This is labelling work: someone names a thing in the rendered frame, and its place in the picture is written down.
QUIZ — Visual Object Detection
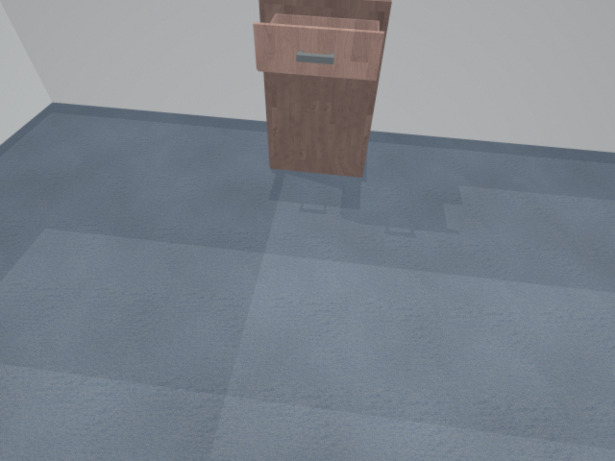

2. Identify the cabinet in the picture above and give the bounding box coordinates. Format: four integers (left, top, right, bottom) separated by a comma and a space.
258, 0, 392, 178

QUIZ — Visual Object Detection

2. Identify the handle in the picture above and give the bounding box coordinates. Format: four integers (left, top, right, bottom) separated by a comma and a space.
296, 50, 334, 64

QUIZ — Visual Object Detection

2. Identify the drawer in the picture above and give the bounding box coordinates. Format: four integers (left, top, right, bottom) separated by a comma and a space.
253, 13, 384, 81

